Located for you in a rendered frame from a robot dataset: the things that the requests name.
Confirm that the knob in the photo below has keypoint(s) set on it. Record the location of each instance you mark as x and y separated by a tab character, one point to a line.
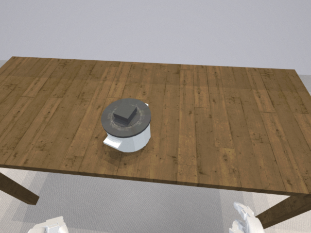
125	112

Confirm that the table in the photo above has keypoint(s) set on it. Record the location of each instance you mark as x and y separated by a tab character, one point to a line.
234	128

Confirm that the pot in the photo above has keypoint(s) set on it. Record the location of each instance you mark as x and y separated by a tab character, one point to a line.
130	144

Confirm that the right robot hand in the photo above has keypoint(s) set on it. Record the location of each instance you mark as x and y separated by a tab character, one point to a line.
252	224

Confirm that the left robot hand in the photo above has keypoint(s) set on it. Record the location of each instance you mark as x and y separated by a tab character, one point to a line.
54	225

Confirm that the lid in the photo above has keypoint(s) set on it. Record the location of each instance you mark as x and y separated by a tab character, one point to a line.
122	129

